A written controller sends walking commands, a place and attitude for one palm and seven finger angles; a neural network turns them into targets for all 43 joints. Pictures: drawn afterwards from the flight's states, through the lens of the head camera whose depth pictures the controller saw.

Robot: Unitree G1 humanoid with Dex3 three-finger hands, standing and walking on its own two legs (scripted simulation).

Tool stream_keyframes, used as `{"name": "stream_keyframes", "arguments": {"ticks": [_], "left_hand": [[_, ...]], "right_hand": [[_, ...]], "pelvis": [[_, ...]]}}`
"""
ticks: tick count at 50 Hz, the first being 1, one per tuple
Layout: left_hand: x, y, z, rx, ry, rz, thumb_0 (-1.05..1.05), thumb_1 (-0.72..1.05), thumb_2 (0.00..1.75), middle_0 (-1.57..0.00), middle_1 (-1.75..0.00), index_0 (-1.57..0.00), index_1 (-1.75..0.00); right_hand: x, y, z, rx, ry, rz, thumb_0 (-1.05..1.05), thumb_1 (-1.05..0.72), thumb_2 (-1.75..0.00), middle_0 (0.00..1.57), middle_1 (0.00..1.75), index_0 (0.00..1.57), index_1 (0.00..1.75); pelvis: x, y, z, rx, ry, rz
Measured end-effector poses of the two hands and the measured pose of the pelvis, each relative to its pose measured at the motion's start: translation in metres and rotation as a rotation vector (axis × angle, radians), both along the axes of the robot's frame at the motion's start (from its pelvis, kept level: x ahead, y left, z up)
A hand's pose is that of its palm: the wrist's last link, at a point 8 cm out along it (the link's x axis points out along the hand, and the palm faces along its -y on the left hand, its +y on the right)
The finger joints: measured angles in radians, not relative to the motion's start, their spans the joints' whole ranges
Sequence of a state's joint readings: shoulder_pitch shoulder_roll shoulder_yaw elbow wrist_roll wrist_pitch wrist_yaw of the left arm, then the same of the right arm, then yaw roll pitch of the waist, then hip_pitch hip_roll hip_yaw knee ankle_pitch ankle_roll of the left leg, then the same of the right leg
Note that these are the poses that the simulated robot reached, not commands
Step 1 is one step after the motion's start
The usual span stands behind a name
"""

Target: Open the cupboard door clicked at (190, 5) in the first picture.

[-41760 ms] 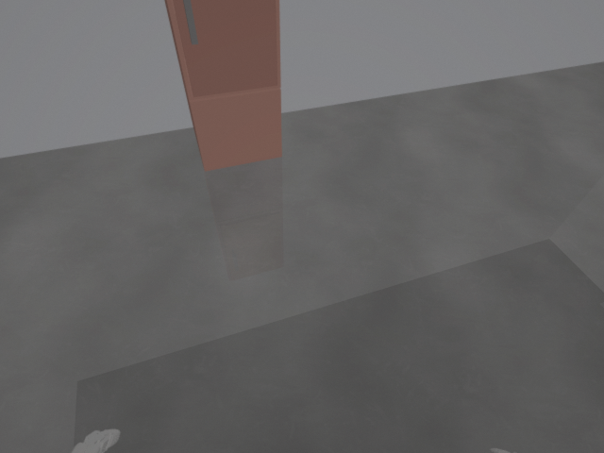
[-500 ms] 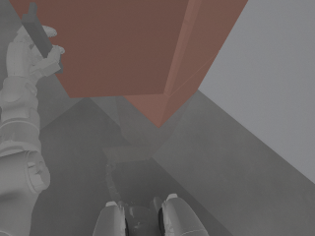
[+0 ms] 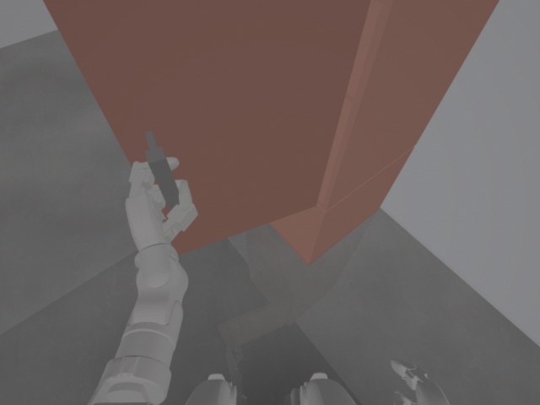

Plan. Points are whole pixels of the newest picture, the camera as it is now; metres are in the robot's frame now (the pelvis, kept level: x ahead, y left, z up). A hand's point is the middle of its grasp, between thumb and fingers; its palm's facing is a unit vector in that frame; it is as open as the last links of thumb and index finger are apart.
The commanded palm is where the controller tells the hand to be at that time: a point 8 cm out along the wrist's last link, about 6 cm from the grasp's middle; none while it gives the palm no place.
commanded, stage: pull the door open along its arc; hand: left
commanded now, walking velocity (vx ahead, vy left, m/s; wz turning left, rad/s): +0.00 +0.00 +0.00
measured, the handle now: (166, 179) +0.44 +0.17 +0.05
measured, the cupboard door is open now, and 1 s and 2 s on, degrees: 74 96 100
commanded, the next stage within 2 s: open thumb and fingers to let go in 0.36 s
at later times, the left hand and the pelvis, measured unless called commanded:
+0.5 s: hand (252, 269) +0.29 +0.03 +0.05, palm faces +0.31 -0.95 +0.00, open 6.2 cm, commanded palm +0.26 +0.09 +0.05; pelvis -0.01 -0.03 +0.01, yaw +3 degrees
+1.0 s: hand (243, 260) +0.31 +0.04 +0.05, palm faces +0.33 -0.94 +0.01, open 12.8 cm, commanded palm +0.26 +0.09 +0.05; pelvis -0.01 -0.03 +0.00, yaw +3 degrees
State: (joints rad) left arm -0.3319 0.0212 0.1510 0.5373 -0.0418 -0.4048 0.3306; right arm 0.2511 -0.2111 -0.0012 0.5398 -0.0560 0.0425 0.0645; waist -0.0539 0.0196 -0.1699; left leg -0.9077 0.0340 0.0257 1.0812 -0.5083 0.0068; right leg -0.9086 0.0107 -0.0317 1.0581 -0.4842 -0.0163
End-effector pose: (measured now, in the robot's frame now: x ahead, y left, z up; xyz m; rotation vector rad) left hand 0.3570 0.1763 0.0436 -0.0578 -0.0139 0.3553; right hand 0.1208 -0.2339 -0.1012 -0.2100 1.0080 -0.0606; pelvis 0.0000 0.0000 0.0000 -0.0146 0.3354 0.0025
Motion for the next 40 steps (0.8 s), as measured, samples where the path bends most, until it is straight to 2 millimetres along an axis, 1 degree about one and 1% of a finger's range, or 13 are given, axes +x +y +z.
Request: {"name": "stream_keyframes", "arguments": {"ticks": [3,7,16,23,26,32,36,40], "left_hand": [[-0.015,-0.012,0.001,0.033,0.001,0.032,0.01,0.67,0.79,-0.33,-1.30,-0.32,-1.29],[-0.034,-0.027,0.002,0.060,0.005,0.020,0.02,0.67,0.79,-0.33,-1.31,-0.31,-1.30],[-0.071,-0.062,0.003,0.028,0.026,-0.003,0.02,0.67,0.76,-0.31,-1.32,-0.32,-1.32],[-0.097,-0.095,0.005,0.031,0.032,-0.034,0.03,0.67,0.74,-0.31,-1.32,-0.33,-1.33],[-0.099,-0.099,0.004,0.061,0.019,-0.034,0.02,0.66,0.76,-0.33,-1.33,-0.34,-1.33],[-0.091,-0.093,0.003,0.065,0.013,0.008,0.01,0.59,0.75,-0.37,-1.32,-0.35,-1.32],[-0.087,-0.089,0.005,0.061,0.023,0.014,0.01,0.45,0.70,-0.37,-1.30,-0.36,-1.30],[-0.087,-0.088,0.005,0.056,0.026,0.006,0.01,0.25,0.62,-0.36,-1.28,-0.35,-1.28]], "right_hand": [[0.007,0.004,-0.002,0.016,-0.017,0.026,0.00,-0.91,-0.90,0.20,0.30,0.20,0.30],[0.009,0.003,-0.002,0.025,-0.028,0.039,0.00,-0.91,-0.90,0.20,0.30,0.20,0.30],[0.009,-0.011,0.002,0.021,-0.054,0.045,0.01,-0.91,-0.90,0.20,0.30,0.20,0.30],[0.022,-0.017,0.006,0.025,-0.111,0.063,0.01,-0.91,-0.90,0.20,0.30,0.20,0.30],[0.030,-0.017,0.005,0.019,-0.134,0.075,0.01,-0.91,-0.90,0.20,0.30,0.20,0.30],[0.041,-0.012,0.001,0.025,-0.150,0.091,0.01,-0.91,-0.90,0.20,0.30,0.20,0.30],[0.043,-0.008,0.000,0.038,-0.148,0.096,0.01,-0.91,-0.90,0.20,0.30,0.20,0.30],[0.040,-0.006,-0.001,0.042,-0.136,0.098,0.01,-0.91,-0.90,0.20,0.30,0.20,0.30]], "pelvis": [[-0.002,-0.005,0.000,0.005,-0.014,0.008],[-0.004,-0.012,0.001,0.009,-0.037,0.018],[-0.006,-0.023,0.007,0.020,-0.076,0.031],[-0.007,-0.030,0.007,0.033,-0.086,0.034],[-0.009,-0.033,0.004,0.035,-0.088,0.041],[-0.013,-0.037,0.001,0.038,-0.085,0.049],[-0.012,-0.037,0.002,0.038,-0.081,0.051],[-0.010,-0.035,0.003,0.038,-0.080,0.051]]}}
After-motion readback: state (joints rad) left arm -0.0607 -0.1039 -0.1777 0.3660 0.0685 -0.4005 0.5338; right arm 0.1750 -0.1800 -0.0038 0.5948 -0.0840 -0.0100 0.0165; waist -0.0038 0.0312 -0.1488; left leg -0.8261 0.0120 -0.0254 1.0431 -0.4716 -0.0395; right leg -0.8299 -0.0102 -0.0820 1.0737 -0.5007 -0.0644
